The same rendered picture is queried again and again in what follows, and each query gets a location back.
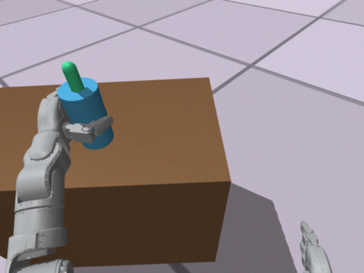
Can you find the left robot arm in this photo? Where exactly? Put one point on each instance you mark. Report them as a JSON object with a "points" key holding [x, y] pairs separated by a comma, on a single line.
{"points": [[39, 201]]}

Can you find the right robot hand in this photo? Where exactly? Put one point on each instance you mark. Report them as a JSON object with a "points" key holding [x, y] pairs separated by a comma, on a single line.
{"points": [[314, 257]]}

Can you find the left robot hand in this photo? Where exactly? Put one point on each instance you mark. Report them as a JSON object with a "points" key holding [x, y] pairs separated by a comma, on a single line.
{"points": [[53, 117]]}

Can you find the bottle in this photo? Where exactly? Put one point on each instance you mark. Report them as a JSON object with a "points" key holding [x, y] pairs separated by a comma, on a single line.
{"points": [[81, 99]]}

